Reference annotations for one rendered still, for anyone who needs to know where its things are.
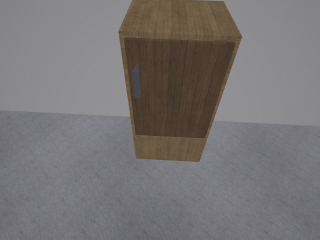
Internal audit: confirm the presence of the cupboard door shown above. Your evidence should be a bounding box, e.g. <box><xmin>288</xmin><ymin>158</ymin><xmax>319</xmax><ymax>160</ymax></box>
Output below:
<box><xmin>124</xmin><ymin>37</ymin><xmax>236</xmax><ymax>139</ymax></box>

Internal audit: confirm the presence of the handle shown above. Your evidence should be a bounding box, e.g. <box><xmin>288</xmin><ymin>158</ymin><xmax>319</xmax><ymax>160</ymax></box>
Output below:
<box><xmin>132</xmin><ymin>64</ymin><xmax>141</xmax><ymax>98</ymax></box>

